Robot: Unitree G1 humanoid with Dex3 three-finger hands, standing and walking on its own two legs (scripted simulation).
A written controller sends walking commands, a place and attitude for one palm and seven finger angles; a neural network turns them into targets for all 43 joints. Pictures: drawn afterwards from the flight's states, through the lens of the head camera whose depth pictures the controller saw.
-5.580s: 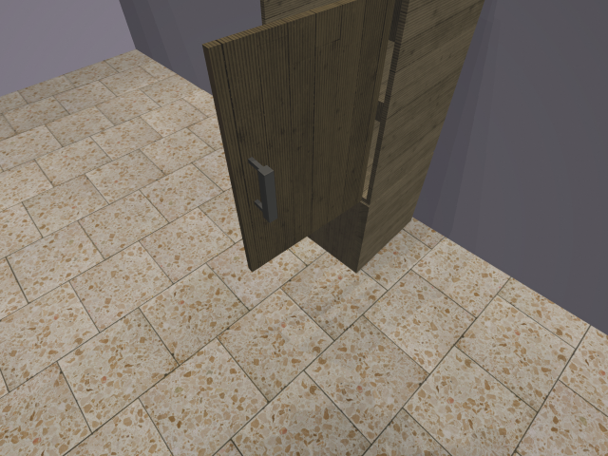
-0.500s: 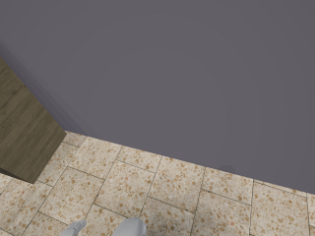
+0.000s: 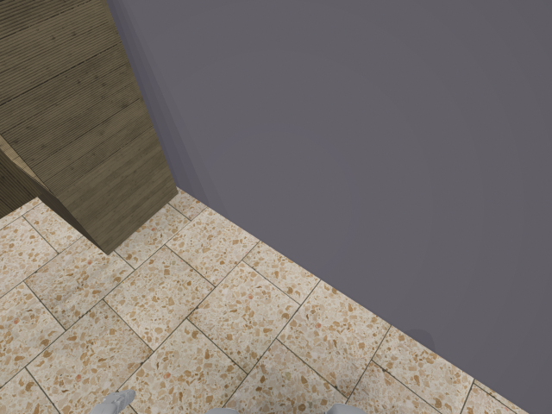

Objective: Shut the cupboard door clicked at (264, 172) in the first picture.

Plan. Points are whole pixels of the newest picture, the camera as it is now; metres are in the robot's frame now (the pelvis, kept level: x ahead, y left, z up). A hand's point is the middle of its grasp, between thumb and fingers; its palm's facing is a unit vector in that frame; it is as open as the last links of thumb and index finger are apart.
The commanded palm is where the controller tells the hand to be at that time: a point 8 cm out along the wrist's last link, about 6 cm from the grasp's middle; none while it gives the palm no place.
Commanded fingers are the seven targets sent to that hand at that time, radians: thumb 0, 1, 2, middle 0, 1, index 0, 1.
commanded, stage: turn to face it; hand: left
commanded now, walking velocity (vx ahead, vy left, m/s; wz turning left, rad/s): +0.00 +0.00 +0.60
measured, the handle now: out of the picture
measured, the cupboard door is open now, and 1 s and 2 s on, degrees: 84 84 84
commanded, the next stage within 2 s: take the last steps up to it in 1.36 s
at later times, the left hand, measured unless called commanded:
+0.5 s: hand out of the picture -0.01 +0.21 -0.18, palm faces +0.35 -0.91 -0.22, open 7.4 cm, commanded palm none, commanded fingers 0.00 0.90 0.90 -0.20 -0.30 -0.20 -0.30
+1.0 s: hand out of the picture +0.00 +0.16 -0.15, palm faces +0.57 -0.79 -0.25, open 7.4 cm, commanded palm none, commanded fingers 0.00 0.90 0.90 -0.20 -0.30 -0.20 -0.30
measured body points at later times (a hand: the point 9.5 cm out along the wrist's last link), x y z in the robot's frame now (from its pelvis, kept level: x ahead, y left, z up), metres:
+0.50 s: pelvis +0.01 +0.00 +0.00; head +0.06 +0.04 +0.44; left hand -0.03 +0.26 -0.16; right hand +0.20 -0.21 -0.13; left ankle -0.03 +0.09 -0.73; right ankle +0.01 -0.15 -0.67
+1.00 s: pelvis +0.04 -0.05 +0.01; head +0.09 -0.02 +0.45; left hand -0.03 +0.20 -0.13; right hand +0.26 -0.22 -0.14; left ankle -0.05 +0.05 -0.67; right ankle +0.09 -0.15 -0.73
